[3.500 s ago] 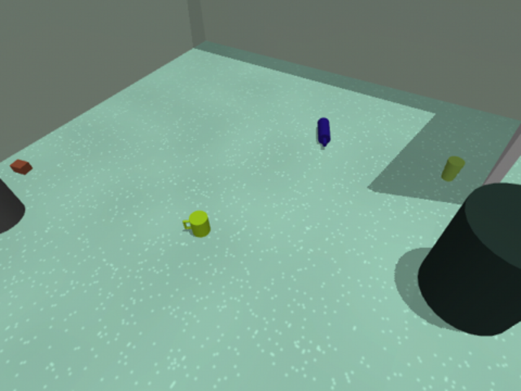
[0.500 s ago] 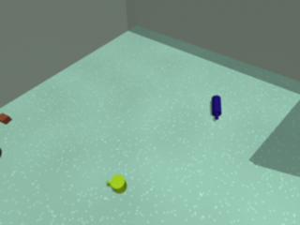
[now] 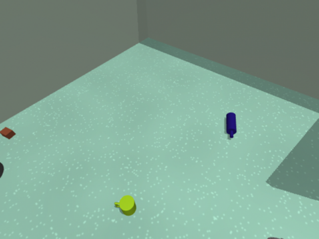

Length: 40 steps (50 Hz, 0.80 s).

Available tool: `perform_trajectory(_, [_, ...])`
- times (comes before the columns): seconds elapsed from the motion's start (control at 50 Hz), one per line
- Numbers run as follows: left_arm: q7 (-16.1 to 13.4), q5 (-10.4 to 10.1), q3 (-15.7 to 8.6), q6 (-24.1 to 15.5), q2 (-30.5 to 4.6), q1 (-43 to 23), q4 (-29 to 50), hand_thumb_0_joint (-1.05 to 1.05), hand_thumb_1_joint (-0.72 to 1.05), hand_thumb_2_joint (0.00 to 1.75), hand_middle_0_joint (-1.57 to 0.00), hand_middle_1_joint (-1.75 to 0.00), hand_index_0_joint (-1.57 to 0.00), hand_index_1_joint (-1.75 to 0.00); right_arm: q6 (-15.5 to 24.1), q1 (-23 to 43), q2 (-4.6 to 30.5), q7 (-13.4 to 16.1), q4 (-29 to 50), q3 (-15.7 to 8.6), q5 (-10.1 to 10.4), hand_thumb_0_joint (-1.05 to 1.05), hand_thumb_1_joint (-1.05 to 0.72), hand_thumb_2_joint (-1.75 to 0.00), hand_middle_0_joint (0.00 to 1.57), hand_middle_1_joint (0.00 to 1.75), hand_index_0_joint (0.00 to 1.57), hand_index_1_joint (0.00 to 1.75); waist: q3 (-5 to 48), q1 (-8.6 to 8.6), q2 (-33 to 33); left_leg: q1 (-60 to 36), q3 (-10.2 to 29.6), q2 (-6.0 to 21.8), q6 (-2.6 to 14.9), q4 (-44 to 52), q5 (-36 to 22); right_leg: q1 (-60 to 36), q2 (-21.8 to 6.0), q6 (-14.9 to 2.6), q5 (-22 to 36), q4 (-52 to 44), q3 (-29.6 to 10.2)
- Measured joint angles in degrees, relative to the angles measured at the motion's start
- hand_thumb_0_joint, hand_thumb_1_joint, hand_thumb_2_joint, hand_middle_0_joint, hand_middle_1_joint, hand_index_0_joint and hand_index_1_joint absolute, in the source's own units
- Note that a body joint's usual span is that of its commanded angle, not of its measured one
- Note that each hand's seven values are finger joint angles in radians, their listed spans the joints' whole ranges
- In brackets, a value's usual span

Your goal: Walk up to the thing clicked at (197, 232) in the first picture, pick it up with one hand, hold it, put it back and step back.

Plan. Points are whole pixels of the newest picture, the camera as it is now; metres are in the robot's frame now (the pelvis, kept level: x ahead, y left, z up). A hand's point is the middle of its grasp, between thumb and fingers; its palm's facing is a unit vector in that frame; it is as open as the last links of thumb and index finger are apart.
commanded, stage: walk up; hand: left
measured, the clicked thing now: (125, 205) +0.45 +0.25 -0.73
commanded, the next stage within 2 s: stand in 0.70 s
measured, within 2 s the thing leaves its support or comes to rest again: neither
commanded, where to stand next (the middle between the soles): +0.06 +0.00 m, yaw -1 degrees
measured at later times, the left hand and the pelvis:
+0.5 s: hand out of the picture +0.09 +0.25 -0.15, palm faces -0.02 -0.94 -0.35, open 7.4 cm; pelvis +0.01 +0.00 +0.01, yaw +0 degrees
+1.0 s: hand out of the picture +0.10 +0.24 -0.15, palm faces -0.03 -0.94 -0.34, open 7.4 cm; pelvis +0.02 -0.01 +0.01, yaw +0 degrees
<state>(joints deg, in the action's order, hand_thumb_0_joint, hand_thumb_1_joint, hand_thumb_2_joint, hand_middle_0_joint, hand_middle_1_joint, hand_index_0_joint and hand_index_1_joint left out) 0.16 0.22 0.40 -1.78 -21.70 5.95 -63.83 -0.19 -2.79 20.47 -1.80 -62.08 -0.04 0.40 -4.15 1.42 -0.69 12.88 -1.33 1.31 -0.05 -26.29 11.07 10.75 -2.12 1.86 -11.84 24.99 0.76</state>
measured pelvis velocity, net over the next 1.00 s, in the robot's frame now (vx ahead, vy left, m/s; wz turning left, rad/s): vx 0.02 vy -0.01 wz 0.00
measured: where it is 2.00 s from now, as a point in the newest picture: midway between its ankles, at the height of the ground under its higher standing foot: outside the picture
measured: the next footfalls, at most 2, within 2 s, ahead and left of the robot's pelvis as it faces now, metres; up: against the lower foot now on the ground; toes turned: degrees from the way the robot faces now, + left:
none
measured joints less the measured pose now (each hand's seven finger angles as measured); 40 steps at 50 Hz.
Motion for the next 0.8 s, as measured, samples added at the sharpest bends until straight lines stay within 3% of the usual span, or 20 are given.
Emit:
perform_trajectory(0.26, [0.18,0.39,-0.42,0.31,1.08,-1.44,-2.19,0.01,0.9,0.9,-0.21,-0.3,-0.2,-0.3,-0.12,-0.71,0.06,0.09,-3.39,-0.65,-0.26,0.0,-0.91,-0.89,0.2,0.3,0.21,0.3,0.69,-0.78,0.15,-3.05,-0.25,-0.39,-0.02,5.73,-2.53,-2.75,-0.29,0.19,2.27,-5.18,-0.07])
perform_trajectory(0.8, [0.07,0.5,-0.86,0.88,1.3,-1.27,-2.06,0.01,0.9,0.9,-0.21,-0.3,-0.2,-0.3,0.35,-2.23,-0.8,0.57,-3.81,-0.81,-0.91,0.0,-0.91,-0.89,0.2,0.3,0.21,0.3,1.33,-1.7,0.69,-4.35,-0.13,-0.29,-0.53,7.57,-2.52,-3.58,-0.18,-0.15,1.63,-5.95,0.09])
